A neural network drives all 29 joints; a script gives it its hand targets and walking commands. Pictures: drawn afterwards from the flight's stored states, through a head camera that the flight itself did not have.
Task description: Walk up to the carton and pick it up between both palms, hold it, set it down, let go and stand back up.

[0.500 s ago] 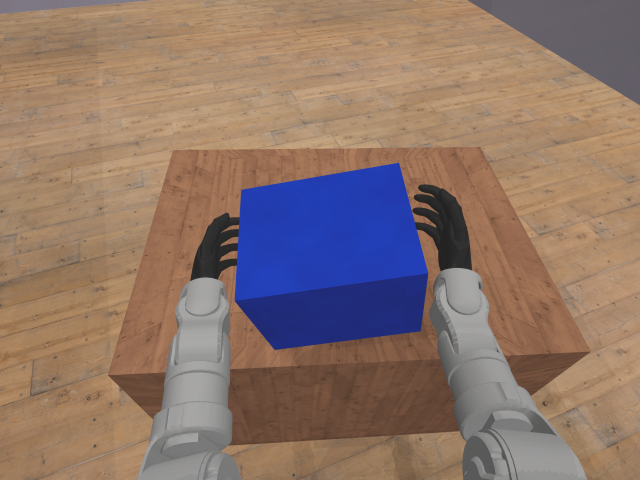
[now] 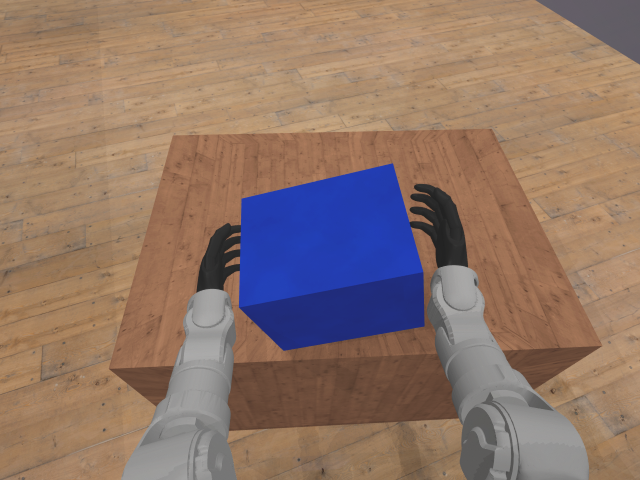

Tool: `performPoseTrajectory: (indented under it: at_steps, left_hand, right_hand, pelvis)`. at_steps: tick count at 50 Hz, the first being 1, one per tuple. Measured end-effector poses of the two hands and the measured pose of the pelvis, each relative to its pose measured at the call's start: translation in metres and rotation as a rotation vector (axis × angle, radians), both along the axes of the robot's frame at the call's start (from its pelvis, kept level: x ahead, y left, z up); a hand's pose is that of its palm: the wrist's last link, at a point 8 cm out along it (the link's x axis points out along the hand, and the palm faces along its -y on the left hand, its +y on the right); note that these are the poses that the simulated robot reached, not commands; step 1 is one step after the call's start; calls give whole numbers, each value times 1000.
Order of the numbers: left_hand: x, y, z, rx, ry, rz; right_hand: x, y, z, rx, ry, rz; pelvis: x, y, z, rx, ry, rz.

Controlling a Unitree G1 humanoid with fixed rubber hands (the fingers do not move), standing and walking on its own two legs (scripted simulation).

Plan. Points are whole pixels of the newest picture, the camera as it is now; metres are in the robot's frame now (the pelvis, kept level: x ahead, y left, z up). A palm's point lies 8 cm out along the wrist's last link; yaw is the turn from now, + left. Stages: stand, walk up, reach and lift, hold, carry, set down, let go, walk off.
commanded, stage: set down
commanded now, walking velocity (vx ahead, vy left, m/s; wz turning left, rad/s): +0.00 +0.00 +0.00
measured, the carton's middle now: (334, 263) +0.41 +0.02 -0.02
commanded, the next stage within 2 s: none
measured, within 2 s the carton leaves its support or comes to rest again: neither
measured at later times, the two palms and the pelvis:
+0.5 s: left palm (222, 290) +0.36 +0.18 -0.02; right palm (438, 269) +0.39 -0.12 +0.01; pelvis +0.01 +0.01 -0.01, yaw -1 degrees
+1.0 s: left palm (227, 301) +0.36 +0.18 -0.06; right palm (430, 279) +0.39 -0.12 -0.03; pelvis +0.00 +0.00 -0.02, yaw +0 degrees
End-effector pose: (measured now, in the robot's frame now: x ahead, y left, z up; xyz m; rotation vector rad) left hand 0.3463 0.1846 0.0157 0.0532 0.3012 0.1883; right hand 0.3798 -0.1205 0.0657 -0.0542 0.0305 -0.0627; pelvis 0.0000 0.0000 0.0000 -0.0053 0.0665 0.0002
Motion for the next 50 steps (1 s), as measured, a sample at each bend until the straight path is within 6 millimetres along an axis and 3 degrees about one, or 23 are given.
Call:
performPoseTrajectory:
  at_steps: [17,50]
  left_hand:
    - [8,1,-21,-25,-5,18]
    - [14,-2,-76,-44,49,43]
  right_hand:
    - [2,1,-39,5,85,-28]
    - [15,-2,-93,2,168,-18]
  pelvis:
    - [5,6,-3,-7,110,-5]
    - [0,5,-19,-12,327,-1]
